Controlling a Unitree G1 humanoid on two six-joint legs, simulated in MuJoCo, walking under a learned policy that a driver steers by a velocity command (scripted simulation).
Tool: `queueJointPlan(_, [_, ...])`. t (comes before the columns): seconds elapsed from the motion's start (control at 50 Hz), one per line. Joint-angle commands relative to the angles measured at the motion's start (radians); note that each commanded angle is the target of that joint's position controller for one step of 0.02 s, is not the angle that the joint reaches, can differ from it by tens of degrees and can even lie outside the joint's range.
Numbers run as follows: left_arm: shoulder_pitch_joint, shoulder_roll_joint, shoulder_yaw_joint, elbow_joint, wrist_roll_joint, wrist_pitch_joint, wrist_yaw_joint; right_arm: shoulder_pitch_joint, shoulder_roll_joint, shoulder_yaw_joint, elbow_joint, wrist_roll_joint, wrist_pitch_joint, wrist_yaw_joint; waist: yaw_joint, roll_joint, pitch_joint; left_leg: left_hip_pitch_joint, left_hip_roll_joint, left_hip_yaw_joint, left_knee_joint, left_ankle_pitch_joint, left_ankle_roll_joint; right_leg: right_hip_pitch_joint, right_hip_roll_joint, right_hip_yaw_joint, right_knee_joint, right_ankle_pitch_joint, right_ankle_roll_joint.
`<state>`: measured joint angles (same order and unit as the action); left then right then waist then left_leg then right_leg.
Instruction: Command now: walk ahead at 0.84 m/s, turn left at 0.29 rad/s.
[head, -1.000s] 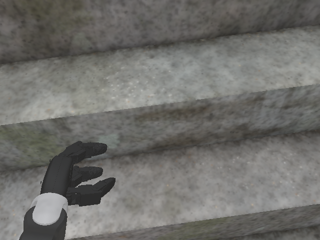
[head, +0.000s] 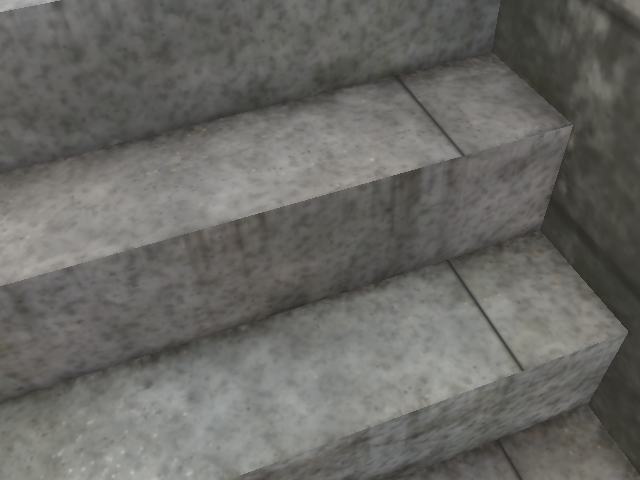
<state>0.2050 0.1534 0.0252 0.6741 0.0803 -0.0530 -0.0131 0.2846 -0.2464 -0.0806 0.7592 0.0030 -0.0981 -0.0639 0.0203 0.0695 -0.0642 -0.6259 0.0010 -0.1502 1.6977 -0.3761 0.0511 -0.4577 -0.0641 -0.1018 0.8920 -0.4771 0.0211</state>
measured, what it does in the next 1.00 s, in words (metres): climbs, turning left: left foot 0.22 m higher, then right foot 0.22 m higher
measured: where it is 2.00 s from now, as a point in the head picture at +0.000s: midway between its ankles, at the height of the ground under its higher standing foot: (211, 383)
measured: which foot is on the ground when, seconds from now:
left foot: up 0.00-0.32, down 0.34-0.82, up 0.84-1.00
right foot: down 0.00-0.32, up 0.34-0.78, down 0.80-1.00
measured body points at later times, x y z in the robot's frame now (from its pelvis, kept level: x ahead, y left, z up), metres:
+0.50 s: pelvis +0.19 -0.01 +0.18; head +0.21 -0.03 +0.63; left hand +0.32 +0.27 +0.15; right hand +0.42 -0.17 +0.06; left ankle +0.24 +0.04 -0.47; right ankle +0.24 -0.17 -0.24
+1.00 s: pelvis +0.42 +0.01 +0.41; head +0.42 +0.00 +0.86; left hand +0.33 +0.29 +0.30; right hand +0.76 -0.01 +0.35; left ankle +0.32 +0.08 -0.08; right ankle +0.49 -0.09 -0.25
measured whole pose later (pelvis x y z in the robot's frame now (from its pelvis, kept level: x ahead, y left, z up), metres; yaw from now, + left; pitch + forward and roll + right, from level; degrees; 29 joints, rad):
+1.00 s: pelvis +0.42 +0.01 +0.41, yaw +51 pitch +3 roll -3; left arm 0.17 0.21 0.05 0.81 0.02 -0.08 0.08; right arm 0.09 -0.26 -0.10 0.59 -0.08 0.00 0.03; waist -0.05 0.06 -0.08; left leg -0.93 -0.09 -0.12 1.90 0.02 0.11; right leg -0.50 -0.07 -0.18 1.09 -0.63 0.01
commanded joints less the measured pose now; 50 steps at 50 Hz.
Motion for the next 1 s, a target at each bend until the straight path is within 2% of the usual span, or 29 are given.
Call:
queueJointPlan(0.02, [0.232,0.155,0.047,0.061,0.039,-0.053,0.028,-0.348,0.079,0.051,-0.252,-0.016,-0.037,0.026,0.087,-0.245,-0.012,-0.605,-0.047,0.038,0.573,0.034,0.017,0.452,-0.29,0.36,-0.443,0.468,-0.204])
queueJointPlan(0.1, [0.202,0.125,0.032,0.161,0.008,-0.127,0.036,-0.335,0.048,0.04,-0.301,-0.008,0.062,0.038,-0.037,-0.088,0.058,-0.691,-0.039,0.009,0.826,-0.073,0.067,0.397,-0.311,0.206,-0.643,0.37,-0.201])
queueJointPlan(0.2, [0.173,0.119,0.017,0.195,-0.003,-0.103,0.052,-0.51,0.081,0.072,-0.355,-0.022,0.094,0.063,-0.057,0.022,0.162,-0.614,-0.076,0.123,0.458,-0.1,0.116,0.294,-0.2,-0.1,-0.878,0.661,-0.179])
queueJointPlan(0.22, [0.187,0.121,0.013,0.204,-0.01,-0.096,0.065,-0.522,0.072,0.079,-0.356,-0.026,0.104,0.069,-0.056,0.005,0.14,-0.512,-0.096,0.225,0.337,-0.126,0.116,0.314,-0.18,-0.169,-0.875,1.063,-0.166])
queueJointPlan(0.24, [0.101,0.185,0.009,0.166,-0.057,-0.084,0.083,-0.466,0.097,0.107,-0.372,-0.023,0.111,0.075,-0.154,0.024,0.079,-0.253,-0.075,0.304,-0.054,-0.196,0.121,0.257,-0.142,-0.268,-0.823,1.41,-0.103])
queueJointPlan(0.28, [0.126,0.364,0.039,0.099,-0.121,-0.056,0.107,-0.246,0.017,0.084,-0.318,0.012,0.148,0.048,-0.174,-0.076,-0.194,0.161,-0.218,0.4,-0.241,-0.378,0.065,0.321,-0.231,-0.153,-0.459,2.294,-0.194])
queueJointPlan(0.3, [0.298,0.268,0.014,0.091,-0.134,-0.062,0.124,-0.369,0.006,0.089,-0.263,-0.03,0.131,0.073,0.033,-0.158,-0.237,0.288,-0.292,0.377,-0.341,-0.49,0.114,0.245,-0.21,-0.088,-0.249,2.442,-0.138])
queueJointPlan(0.32, [0.206,0.345,0.033,0.036,-0.109,-0.082,0.094,-0.127,-0.066,0.054,-0.249,-0.074,0.134,0.073,-0.074,-0.256,-0.379,0.506,-0.251,0.174,-0.471,-0.322,0.164,0.124,-0.205,-0.023,0.051,2.264,-0.117])
queueJointPlan(0.34, [0.09,0.362,0.052,-0.022,-0.104,-0.112,0.042,-0.041,-0.116,0.028,-0.205,-0.049,0.142,0.063,-0.12,-0.104,-0.472,0.547,-0.211,0.08,-0.587,-0.221,0.162,0.078,-0.166,0.027,0.243,1.516,-0.16])
queueJointPlan(0.36, [-0.009,0.187,0.003,-0.056,-0.043,-0.111,0.013,-0.109,-0.105,0.009,-0.154,-0.033,0.149,0.056,-0.078,0.057,-0.415,0.525,-0.217,0.021,-0.681,-0.158,0.193,-0.098,-0.006,0.043,0.473,0.689,-0.17])
queueJointPlan(0.38, [-0.07,0.043,-0.038,-0.082,0.006,-0.116,0.001,-0.188,-0.14,-0.016,-0.177,-0.073,0.156,0.061,-0.053,0.046,-0.324,0.401,-0.106,-0.249,-0.85,-0.382,0.315,-0.302,0.119,0.131,0.888,0.579,-0.153])
queueJointPlan(0.4, [-0.168,-0.018,-0.054,-0.155,0.02,-0.108,-0.006,-0.221,-0.158,-0.026,-0.164,-0.081,0.145,0.055,-0.077,0.015,-0.209,0.298,-0.032,-0.417,-0.991,-0.42,0.348,-0.476,0.15,0.186,1.194,0.508,-0.14])
queueJointPlan(0.44, [-0.254,-0.054,-0.072,-0.273,0.014,-0.073,0.011,-0.157,-0.127,-0.01,-0.099,-0.091,0.099,0.036,-0.036,-0.098,0.04,0.044,0.035,-0.64,-1.277,-0.513,0.257,-0.704,0.114,0.237,1.412,0.358,-0.1])
queueJointPlan(0.48, [-0.199,-0.053,-0.08,-0.275,0.012,-0.04,0.058,-0.127,-0.099,-0.004,-0.026,-0.054,0.037,0.054,0.042,-0.152,0.139,-0.043,0.016,-0.557,-1.334,-0.433,0.232,-0.767,0.059,0.203,1.38,0.277,-0.053])
queueJointPlan(0.52, [-0.215,0.008,-0.074,-0.29,0.004,-0.019,0.057,-0.175,-0.09,-0.003,-0.008,-0.021,0.009,0.056,0.084,-0.16,0.161,-0.218,-0.049,-0.419,-1.383,-0.375,0.207,-0.599,0.024,0.151,1.069,0.367,-0.039])
queueJointPlan(0.56, [-0.261,0.009,-0.064,-0.278,-0.029,-0.01,0.073,-0.078,-0.116,-0.013,0.036,-0.013,-0.003,0.056,-0.001,-0.06,0.113,0.016,-0.008,-0.475,-1.411,-0.295,0.274,-0.816,0.025,0.121,1.374,0.273,-0.039])
queueJointPlan(0.6, [-0.328,-0.06,-0.087,-0.317,-0.021,-0.036,0.086,0.091,-0.119,-0.025,0.094,-0.029,-0.004,0.054,-0.086,0.0,0.06,0.379,0.055,-0.524,-1.409,-0.216,0.26,-1.129,0.013,0.196,1.605,0.068,-0.086])
queueJointPlan(0.66, [-0.537,-0.081,-0.117,-0.409,-0.003,-0.064,0.081,0.151,-0.133,-0.033,0.107,-0.015,-0.03,0.061,-0.121,-0.132,0.098,0.382,0.042,-0.453,-1.5,-0.161,0.228,-1.091,-0.019,0.188,1.28,-0.052,-0.11])
queueJointPlan(0.68, [-0.565,-0.06,-0.112,-0.412,-0.025,-0.04,0.06,0.117,-0.139,-0.036,0.119,-0.004,-0.036,0.058,-0.112,-0.138,0.106,0.276,0.047,-0.4,-1.618,-0.131,0.239,-0.963,-0.008,0.107,1.109,-0.039,-0.093])
queueJointPlan(0.74, [-0.447,-0.111,-0.13,-0.425,-0.032,0.018,0.038,0.026,-0.147,-0.057,0.093,-0.024,0.006,0.034,0.006,-0.021,-0.047,-0.043,0.1,-0.205,-1.737,0.565,0.227,-0.127,0.003,0.01,0.666,-0.143,-0.146])
queueJointPlan(0.78, [-0.023,0.067,-0.03,-0.234,-0.055,0.024,0.06,-0.043,-0.262,-0.087,-0.01,-0.037,-0.005,0.065,0.163,0.01,-0.377,0.211,0.11,-0.114,-1.298,1.759,0.214,0.234,0.159,-0.06,0.547,-0.301,-0.107])
queueJointPlan(0.8, [0.214,0.19,0.027,-0.158,-0.075,-0.01,0.07,-0.178,-0.285,-0.108,-0.058,-0.02,-0.042,0.083,0.318,-0.012,-0.464,0.222,0.059,-0.11,-0.915,1.827,0.165,0.413,0.129,0.089,0.232,-0.316,-0.108])
queueJointPlan(0.82, [0.262,0.259,0.043,-0.09,-0.068,-0.02,0.086,-0.31,-0.135,-0.076,-0.112,-0.035,-0.039,0.104,0.312,-0.32,-0.437,0.013,-0.088,-0.064,-0.547,1.113,0.129,0.452,-0.049,0.567,-0.189,-0.505,-0.145])
queueJointPlan(0.84, [-0.034,0.287,0.05,-0.158,-0.072,-0.016,0.106,-0.207,0.021,-0.047,-0.186,-0.07,-0.021,0.118,0.083,-0.571,-0.398,-0.201,-0.17,-0.105,-0.147,0.354,0.052,0.317,-0.283,1.165,-0.517,-0.605,-0.137])
queueJointPlan(0.86, [-0.31,0.154,0.021,-0.202,-0.073,-0.007,0.098,-0.078,0.064,-0.027,-0.165,-0.095,-0.001,0.12,-0.061,-0.404,-0.269,-0.252,-0.106,-0.189,0.06,0.412,0.05,0.156,-0.309,1.113,-0.447,-0.548,-0.119])
queueJointPlan(0.88, [-0.411,0.021,-0.011,-0.171,-0.099,0.006,0.097,-0.134,0.036,-0.016,-0.173,-0.143,0.037,0.127,-0.092,-0.243,-0.122,-0.238,-0.07,-0.078,0.18,0.43,0.042,-0.094,-0.267,0.925,-0.344,-0.544,-0.161])
queueJointPlan(0.9, [-0.353,-0.009,-0.011,-0.119,-0.091,0.005,0.092,-0.113,0.018,-0.012,-0.181,-0.132,0.059,0.118,-0.121,-0.098,-0.062,-0.316,-0.068,-0.045,0.254,0.45,0.04,-0.092,-0.297,0.747,-0.262,-0.447,-0.196])
queueJointPlan(0.96, [-0.187,0.04,0.01,0.067,-0.048,-0.055,0.107,-0.105,0.063,0.026,-0.222,-0.095,0.118,0.095,-0.143,-0.052,0.074,-0.447,-0.023,-0.081,0.311,0.376,0.063,-0.063,-0.252,0.467,-0.313,-0.256,-0.13])
queueJointPlan(1.0, [-0.057,0.084,0.028,0.099,-0.062,-0.098,0.083,-0.129,0.051,0.027,-0.222,-0.053,0.119,0.098,-0.092,-0.025,0.104,-0.519,-0.032,-0.039,0.215,0.337,0.055,0.055,-0.255,0.336,-0.34,-0.165,-0.089])
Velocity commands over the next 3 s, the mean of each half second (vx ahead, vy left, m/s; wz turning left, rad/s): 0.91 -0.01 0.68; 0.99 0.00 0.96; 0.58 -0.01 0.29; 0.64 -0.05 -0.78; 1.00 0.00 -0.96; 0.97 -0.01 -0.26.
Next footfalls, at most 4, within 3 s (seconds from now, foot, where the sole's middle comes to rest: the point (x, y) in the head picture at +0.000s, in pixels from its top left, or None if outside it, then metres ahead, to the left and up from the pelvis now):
0.34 left None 0.28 0.05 -0.51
0.80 right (405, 361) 0.52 -0.06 -0.29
1.32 left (109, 427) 0.42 0.35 -0.29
1.66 right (250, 256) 0.54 0.13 -0.07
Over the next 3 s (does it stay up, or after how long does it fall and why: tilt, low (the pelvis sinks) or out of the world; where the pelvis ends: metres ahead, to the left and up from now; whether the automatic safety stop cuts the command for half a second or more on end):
stays up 0.62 0.23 0.62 its command is cut before an obstacle after 1.2 s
